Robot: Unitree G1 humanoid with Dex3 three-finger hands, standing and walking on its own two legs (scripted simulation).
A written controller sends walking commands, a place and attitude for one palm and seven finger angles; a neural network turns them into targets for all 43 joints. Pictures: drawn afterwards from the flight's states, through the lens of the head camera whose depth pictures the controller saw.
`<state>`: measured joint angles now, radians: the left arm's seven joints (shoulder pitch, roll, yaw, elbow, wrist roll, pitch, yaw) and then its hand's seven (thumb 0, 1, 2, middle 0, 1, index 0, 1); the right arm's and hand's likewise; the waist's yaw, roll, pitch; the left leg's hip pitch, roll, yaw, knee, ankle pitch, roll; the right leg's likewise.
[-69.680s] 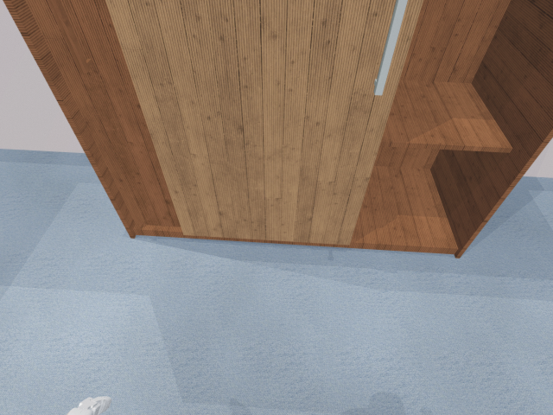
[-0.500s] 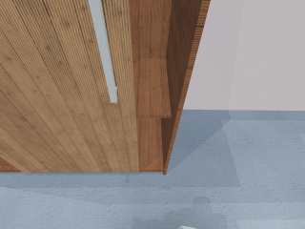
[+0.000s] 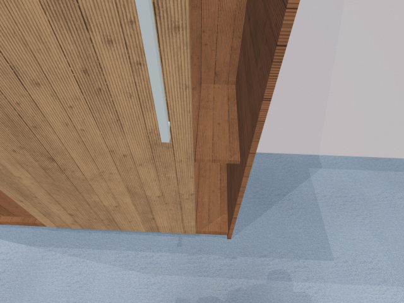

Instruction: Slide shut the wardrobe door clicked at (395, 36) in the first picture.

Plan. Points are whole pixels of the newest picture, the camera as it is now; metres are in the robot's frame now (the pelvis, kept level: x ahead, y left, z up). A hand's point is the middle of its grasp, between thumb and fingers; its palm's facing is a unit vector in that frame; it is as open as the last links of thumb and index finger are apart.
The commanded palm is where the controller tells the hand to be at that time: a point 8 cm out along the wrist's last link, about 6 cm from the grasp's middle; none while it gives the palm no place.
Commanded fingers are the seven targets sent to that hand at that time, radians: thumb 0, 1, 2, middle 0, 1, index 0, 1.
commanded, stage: come to a stop and stand still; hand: left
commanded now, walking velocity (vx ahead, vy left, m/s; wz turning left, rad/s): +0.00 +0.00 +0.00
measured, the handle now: (158, 78) +0.48 +0.12 +0.19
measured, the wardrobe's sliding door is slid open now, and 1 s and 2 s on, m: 0.16 0.16 0.16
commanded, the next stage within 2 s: look again from close up in 0.86 s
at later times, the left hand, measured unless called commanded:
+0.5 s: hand out of the picture -0.01 +0.18 -0.16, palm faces +0.01 -0.98 -0.20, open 7.4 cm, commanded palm none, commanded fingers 0.00 0.90 0.90 -0.20 -0.30 -0.20 -0.30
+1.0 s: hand out of the picture -0.02 +0.15 -0.16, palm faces +0.03 -0.99 -0.16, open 7.4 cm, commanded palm none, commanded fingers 0.00 0.90 0.90 -0.20 -0.30 -0.20 -0.30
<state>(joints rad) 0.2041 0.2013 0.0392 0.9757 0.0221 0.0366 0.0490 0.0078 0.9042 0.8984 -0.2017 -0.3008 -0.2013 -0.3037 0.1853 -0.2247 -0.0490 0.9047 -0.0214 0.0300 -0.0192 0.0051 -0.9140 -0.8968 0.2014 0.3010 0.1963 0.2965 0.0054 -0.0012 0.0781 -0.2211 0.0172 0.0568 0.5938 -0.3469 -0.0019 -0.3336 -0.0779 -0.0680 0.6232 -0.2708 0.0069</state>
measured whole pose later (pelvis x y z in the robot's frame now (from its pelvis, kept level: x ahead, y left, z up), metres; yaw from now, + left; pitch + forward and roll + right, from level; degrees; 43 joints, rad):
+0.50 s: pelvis -0.02 +0.00 +0.01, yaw -2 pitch -1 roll +1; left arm 0.34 0.14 0.01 1.03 0.02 0.02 0.02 0.01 0.91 0.90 -0.20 -0.30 -0.20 -0.30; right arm 0.38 -0.17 0.00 1.04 -0.02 0.01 -0.02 0.01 -0.91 -0.90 0.20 0.30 0.20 0.30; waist -0.01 0.01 0.00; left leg -0.20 0.01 0.09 0.50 -0.28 0.01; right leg -0.32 -0.05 0.00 0.52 -0.18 0.02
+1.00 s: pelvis -0.01 -0.01 +0.01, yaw -1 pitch -2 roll +0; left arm 0.34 0.11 0.00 1.10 0.02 -0.01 0.03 0.01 0.92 0.90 -0.20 -0.30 -0.20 -0.30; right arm 0.34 -0.12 0.01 1.11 -0.01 -0.02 -0.03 0.00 -0.91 -0.90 0.20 0.30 0.20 0.30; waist 0.00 0.00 0.00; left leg -0.15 0.03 0.07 0.45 -0.27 -0.01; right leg -0.26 -0.03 -0.02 0.46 -0.17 0.01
